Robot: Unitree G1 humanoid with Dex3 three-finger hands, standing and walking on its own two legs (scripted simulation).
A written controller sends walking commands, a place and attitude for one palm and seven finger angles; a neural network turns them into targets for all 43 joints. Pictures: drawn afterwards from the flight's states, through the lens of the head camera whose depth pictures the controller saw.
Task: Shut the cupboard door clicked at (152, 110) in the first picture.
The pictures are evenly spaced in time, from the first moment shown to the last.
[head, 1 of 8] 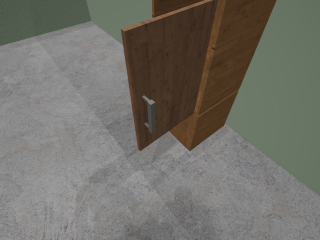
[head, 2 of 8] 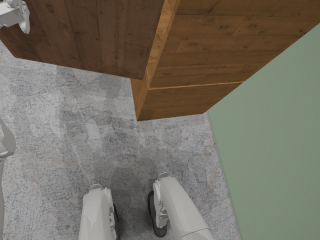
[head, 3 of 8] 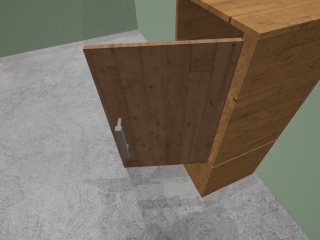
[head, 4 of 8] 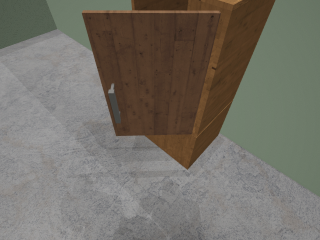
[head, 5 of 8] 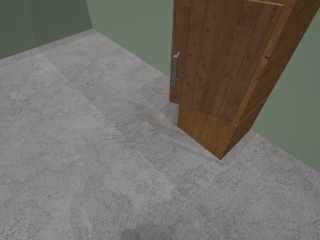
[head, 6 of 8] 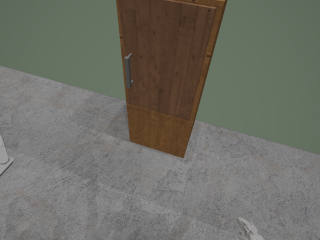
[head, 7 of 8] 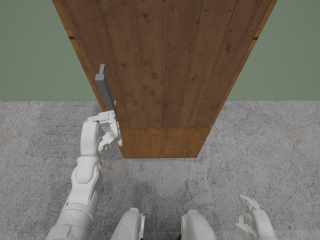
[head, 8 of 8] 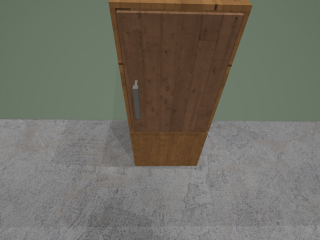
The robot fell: no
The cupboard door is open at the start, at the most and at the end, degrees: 92 92 0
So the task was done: yes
